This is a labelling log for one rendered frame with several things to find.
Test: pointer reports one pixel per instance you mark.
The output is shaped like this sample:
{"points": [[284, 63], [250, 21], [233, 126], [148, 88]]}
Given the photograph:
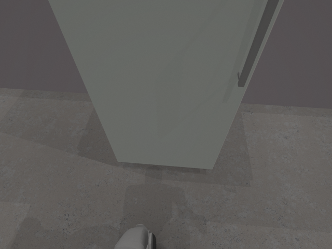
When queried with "robot left shin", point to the robot left shin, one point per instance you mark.
{"points": [[141, 225]]}

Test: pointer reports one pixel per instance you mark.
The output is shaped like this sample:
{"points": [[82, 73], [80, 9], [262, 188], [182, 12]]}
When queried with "fridge door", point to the fridge door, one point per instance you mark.
{"points": [[163, 74]]}

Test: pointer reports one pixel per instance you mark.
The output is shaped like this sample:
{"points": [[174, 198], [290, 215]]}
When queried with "robot left thigh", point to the robot left thigh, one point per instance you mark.
{"points": [[136, 238]]}

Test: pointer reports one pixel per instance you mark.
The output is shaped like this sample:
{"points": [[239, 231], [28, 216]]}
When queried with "handle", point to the handle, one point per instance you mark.
{"points": [[259, 36]]}

